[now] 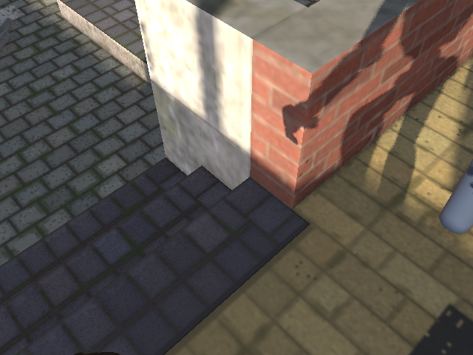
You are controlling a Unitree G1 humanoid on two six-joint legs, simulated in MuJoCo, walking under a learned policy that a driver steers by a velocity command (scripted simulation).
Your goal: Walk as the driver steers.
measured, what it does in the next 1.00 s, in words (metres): walks ahead, turning left: left foot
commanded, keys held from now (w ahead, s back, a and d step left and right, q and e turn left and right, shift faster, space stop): w+q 1.00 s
